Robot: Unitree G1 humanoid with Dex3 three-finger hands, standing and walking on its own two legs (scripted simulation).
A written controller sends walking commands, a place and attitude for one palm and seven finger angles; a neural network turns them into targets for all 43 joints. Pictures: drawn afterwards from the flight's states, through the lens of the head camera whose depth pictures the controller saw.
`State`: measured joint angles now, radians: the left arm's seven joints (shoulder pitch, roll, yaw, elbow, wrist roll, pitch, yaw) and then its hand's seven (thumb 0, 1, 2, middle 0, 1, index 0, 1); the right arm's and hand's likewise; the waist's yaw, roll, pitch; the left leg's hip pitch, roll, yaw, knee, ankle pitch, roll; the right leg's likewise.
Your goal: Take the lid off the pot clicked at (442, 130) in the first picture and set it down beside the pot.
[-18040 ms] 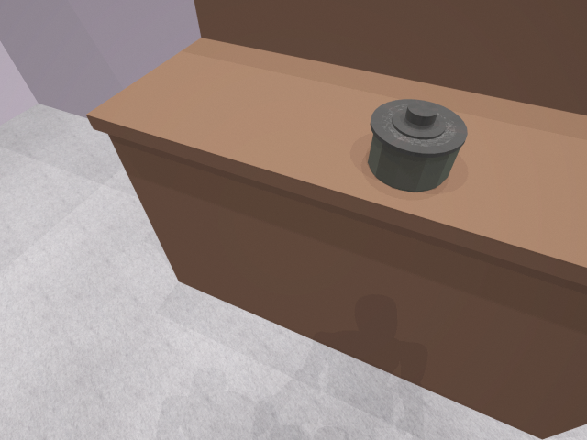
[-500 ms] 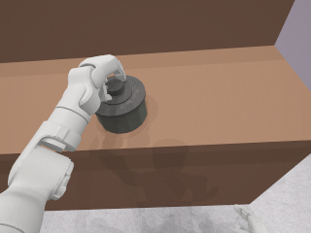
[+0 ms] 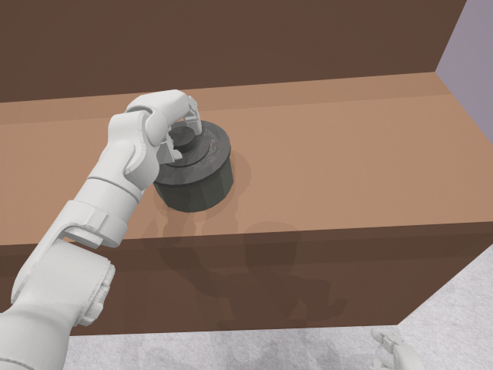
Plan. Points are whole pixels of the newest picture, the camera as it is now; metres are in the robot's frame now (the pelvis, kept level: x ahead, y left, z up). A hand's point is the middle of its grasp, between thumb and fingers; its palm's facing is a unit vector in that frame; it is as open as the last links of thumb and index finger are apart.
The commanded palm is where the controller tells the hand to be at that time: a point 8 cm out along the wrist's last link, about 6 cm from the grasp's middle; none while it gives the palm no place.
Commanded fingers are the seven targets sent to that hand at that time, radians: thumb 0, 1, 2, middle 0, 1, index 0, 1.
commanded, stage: close the fingers and squeeze the knob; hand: left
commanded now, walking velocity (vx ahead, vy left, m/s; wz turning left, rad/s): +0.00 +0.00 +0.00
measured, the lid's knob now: (181, 139) +0.46 +0.13 +0.13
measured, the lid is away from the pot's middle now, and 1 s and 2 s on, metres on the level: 0.00 0.00 0.02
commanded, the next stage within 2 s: lift the lid straight up in 0.78 s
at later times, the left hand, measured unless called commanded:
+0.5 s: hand (169, 143) +0.43 +0.14 +0.15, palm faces -0.33 -0.11 -0.94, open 8.5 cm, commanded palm +0.42 +0.15 +0.22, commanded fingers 0.00 0.40 1.03 -0.84 -1.04 -0.68 -0.95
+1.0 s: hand (169, 142) +0.43 +0.14 +0.15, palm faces -0.34 -0.10 -0.94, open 8.5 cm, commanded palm +0.42 +0.15 +0.23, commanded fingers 0.00 0.55 1.09 -0.95 -1.08 -0.76 -0.99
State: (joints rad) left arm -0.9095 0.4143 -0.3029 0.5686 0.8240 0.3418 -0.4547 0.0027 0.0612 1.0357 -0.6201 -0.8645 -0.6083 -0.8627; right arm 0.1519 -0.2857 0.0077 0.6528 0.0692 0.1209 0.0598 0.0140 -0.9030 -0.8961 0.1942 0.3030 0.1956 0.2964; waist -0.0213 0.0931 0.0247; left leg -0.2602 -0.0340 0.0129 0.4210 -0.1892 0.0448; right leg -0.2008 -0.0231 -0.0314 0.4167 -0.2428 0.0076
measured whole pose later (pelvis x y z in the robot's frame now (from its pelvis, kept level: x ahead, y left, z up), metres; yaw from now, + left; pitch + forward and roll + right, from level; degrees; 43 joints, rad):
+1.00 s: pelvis +0.00 +0.00 +0.00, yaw +0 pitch +1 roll +0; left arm -0.93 0.43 -0.31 0.59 0.82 0.34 -0.48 0.01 0.15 0.91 -0.76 -0.98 -0.56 -0.89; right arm 0.15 -0.29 0.01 0.66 0.07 0.12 0.04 0.01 -0.90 -0.90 0.19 0.30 0.20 0.30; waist -0.03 0.09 0.03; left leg -0.25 -0.03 0.01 0.41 -0.18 0.04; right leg -0.19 -0.02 -0.03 0.41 -0.23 0.00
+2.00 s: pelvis -0.01 +0.00 +0.00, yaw +0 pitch +0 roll +0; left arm -1.12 0.45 -0.30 0.61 0.82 0.37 -0.55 -0.03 0.15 0.90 -0.80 -0.99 -0.57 -0.87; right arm 0.13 -0.29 0.02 0.67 0.07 0.08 0.03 0.01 -0.90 -0.90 0.19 0.30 0.20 0.30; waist -0.02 0.10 0.03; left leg -0.22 -0.03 0.01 0.38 -0.16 0.04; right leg -0.17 -0.02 -0.03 0.39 -0.22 0.00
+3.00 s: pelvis -0.01 +0.01 +0.00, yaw +0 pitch +0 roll +0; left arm -1.23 0.47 -0.32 0.56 0.82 0.42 -0.60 -0.03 0.15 0.90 -0.81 -1.00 -0.57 -0.87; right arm 0.14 -0.30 0.03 0.66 0.07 0.06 0.03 0.02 -0.90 -0.90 0.20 0.30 0.20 0.30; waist 0.00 0.11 0.02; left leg -0.22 -0.05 0.01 0.35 -0.14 0.05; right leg -0.17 -0.04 -0.03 0.38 -0.21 0.02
